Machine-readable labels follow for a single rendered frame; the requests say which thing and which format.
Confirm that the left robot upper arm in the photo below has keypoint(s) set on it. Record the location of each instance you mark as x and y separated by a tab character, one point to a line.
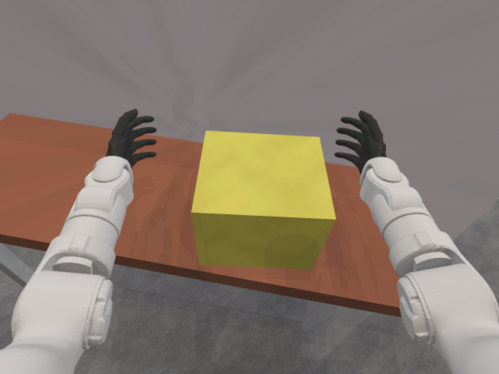
62	315

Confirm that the robot right forearm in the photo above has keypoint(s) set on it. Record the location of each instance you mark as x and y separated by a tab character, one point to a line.
414	240

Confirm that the left robot hand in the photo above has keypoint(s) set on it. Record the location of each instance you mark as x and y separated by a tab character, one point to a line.
121	143

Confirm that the carton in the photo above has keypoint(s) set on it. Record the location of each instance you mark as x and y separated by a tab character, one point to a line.
261	200

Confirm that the table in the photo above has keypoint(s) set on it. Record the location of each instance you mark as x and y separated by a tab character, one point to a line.
43	165

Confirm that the right robot upper arm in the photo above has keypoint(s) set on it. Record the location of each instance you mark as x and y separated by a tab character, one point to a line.
450	308

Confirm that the right robot hand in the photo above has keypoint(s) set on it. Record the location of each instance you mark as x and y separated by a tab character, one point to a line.
370	137

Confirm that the robot left forearm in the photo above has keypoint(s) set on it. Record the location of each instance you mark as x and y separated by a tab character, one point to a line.
87	241

